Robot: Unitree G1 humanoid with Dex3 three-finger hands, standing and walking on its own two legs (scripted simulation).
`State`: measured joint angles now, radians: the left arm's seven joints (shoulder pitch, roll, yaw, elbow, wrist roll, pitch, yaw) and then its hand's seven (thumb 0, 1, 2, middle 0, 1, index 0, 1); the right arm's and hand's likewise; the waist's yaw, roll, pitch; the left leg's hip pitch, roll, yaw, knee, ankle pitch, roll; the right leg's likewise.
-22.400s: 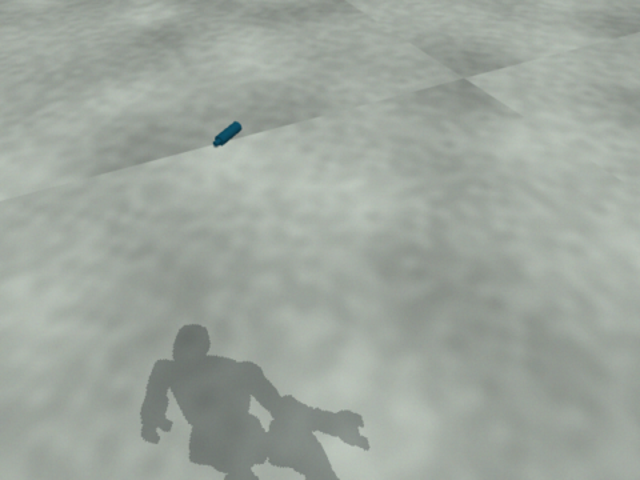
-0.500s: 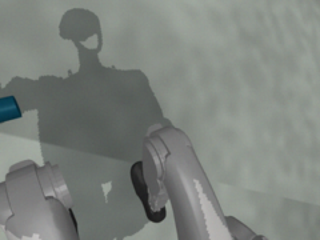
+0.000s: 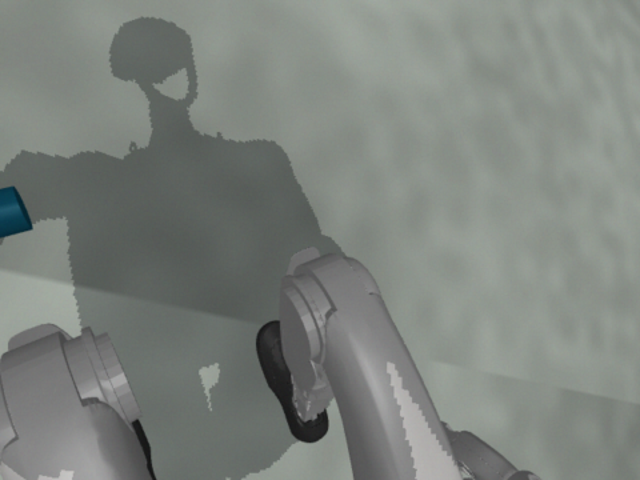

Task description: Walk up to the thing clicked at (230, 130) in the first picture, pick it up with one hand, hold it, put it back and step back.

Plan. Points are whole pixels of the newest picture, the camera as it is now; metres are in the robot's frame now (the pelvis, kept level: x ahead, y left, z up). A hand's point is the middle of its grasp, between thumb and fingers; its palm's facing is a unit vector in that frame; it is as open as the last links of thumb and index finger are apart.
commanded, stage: close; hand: left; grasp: from above
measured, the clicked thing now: out of the picture +0.44 +0.32 -0.28
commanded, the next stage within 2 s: settle in 0.10 s
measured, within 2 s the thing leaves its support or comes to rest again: leaves its support in 0.58 s
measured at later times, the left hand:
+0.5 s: hand out of the picture +0.42 +0.31 -0.25, palm faces -0.43 -0.14 -0.89, open 8.7 cm
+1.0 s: hand out of the picture +0.41 +0.32 -0.16, palm faces -0.44 -0.10 -0.89, open 8.5 cm
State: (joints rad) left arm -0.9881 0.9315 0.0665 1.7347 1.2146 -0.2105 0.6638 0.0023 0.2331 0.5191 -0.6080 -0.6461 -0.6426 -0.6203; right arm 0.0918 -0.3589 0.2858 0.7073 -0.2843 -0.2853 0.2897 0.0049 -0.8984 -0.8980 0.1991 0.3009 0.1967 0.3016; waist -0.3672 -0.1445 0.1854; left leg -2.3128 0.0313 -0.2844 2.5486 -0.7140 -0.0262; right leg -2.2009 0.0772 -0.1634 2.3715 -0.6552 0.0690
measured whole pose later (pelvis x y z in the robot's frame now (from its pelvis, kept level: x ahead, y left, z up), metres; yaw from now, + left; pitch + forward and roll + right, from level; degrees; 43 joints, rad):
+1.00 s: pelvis +0.00 -0.01 +0.02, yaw +5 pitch +31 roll -9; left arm -0.86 0.67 0.03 1.39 1.16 -0.10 0.42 -0.01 0.22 0.30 -0.83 -0.42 -0.84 -0.39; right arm 0.11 -0.32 0.09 0.73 -0.15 -0.17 0.27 0.01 -0.92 -0.90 0.20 0.30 0.20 0.30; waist -0.23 0.01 -0.02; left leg -2.32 0.03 -0.18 2.44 -0.68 -0.02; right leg -2.24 0.05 -0.09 2.34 -0.66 0.05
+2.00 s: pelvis +0.00 +0.00 +0.18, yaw +11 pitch +31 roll -4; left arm -0.43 0.54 -0.09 0.68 1.02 -0.02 0.13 -0.01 0.16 0.41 -0.83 -0.42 -0.85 -0.39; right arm 0.15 -0.26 -0.04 0.64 0.00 0.03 0.02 0.01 -0.90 -0.90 0.20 0.30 0.20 0.30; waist -0.11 0.03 -0.19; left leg -1.82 0.03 -0.07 1.91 -0.63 -0.01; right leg -1.77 0.00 -0.02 1.87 -0.64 0.04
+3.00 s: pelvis +0.06 +0.01 +0.43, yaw +12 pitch +9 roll -1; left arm -0.26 0.39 -0.19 0.79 1.02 -0.01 0.12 -0.02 0.14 0.48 -0.82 -0.42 -0.82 -0.42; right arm 0.25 -0.25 -0.04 0.71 0.03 0.03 -0.04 0.01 -0.90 -0.90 0.20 0.30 0.20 0.30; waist -0.05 0.02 -0.07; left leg -0.62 0.03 0.02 0.83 -0.37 0.00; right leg -0.61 -0.01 0.03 0.81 -0.36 0.04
